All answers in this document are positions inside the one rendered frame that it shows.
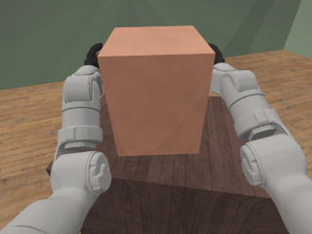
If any right robot upper arm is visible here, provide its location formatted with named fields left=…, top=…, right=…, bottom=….
left=240, top=133, right=312, bottom=234

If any carton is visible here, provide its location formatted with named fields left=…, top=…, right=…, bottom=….
left=97, top=25, right=215, bottom=157

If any robot right forearm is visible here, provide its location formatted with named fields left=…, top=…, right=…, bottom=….
left=210, top=62, right=308, bottom=173

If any right robot hand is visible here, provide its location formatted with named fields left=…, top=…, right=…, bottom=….
left=208, top=43, right=225, bottom=65

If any left robot upper arm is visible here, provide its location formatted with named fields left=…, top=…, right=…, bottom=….
left=0, top=150, right=112, bottom=234

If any left robot hand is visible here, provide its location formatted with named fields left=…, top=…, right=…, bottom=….
left=84, top=43, right=103, bottom=83

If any robot left forearm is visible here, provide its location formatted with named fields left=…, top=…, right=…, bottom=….
left=50, top=65, right=103, bottom=189

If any pedestal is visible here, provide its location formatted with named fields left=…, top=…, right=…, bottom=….
left=46, top=93, right=290, bottom=234

